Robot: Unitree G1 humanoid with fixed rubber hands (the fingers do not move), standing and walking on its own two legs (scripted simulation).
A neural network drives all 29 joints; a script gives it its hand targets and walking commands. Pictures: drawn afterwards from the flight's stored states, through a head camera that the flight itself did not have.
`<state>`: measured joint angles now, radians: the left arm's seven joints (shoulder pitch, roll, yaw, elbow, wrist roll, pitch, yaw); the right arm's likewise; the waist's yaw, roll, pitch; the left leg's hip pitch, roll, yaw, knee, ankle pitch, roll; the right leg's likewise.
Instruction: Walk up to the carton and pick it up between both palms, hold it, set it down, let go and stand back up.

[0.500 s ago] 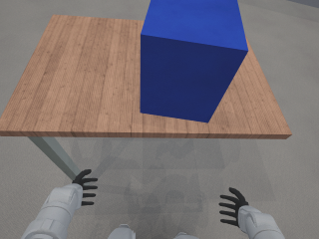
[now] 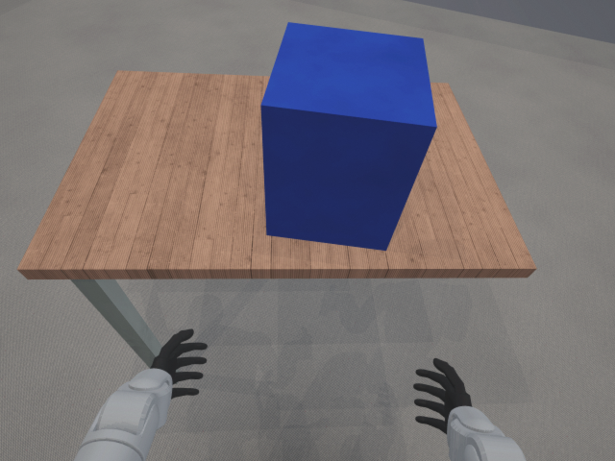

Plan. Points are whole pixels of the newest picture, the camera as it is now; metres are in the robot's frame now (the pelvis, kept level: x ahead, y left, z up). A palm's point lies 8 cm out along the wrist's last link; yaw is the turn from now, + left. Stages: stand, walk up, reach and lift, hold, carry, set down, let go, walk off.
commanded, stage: reach and lift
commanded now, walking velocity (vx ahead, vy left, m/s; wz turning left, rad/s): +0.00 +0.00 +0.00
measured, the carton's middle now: (339, 143) +0.55 -0.01 +0.09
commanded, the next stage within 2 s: none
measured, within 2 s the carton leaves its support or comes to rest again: neither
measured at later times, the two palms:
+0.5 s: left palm (135, 431) +0.16 +0.22 -0.04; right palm (459, 446) +0.16 -0.17 -0.04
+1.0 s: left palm (136, 356) +0.23 +0.22 +0.01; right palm (458, 373) +0.23 -0.16 +0.02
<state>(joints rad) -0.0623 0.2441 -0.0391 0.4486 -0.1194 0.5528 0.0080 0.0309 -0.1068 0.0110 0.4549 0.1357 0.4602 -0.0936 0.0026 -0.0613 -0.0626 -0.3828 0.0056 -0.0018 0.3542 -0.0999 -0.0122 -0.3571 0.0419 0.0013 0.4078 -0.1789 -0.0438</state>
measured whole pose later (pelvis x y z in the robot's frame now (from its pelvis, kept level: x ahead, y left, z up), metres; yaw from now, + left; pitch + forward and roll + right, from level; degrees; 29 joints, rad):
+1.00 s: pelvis +0.04 +0.03 +0.01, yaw -2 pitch +4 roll +0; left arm 0.34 0.22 -0.07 -0.15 -0.14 0.37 0.05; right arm 0.37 -0.18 0.06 -0.11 0.21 0.28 -0.13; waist 0.05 -0.03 -0.03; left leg -0.19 0.00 0.08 0.26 -0.13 0.02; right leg -0.15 0.01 0.04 0.26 -0.17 -0.01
